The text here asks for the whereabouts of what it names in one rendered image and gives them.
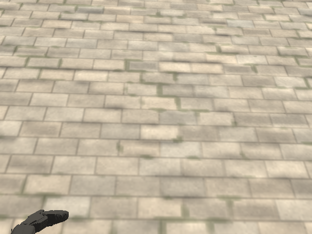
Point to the robot left hand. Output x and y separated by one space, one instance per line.
40 220

